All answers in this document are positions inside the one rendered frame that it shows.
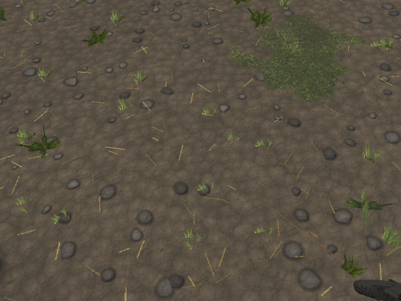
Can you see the robot right hand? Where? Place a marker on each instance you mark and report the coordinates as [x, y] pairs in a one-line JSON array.
[[379, 289]]

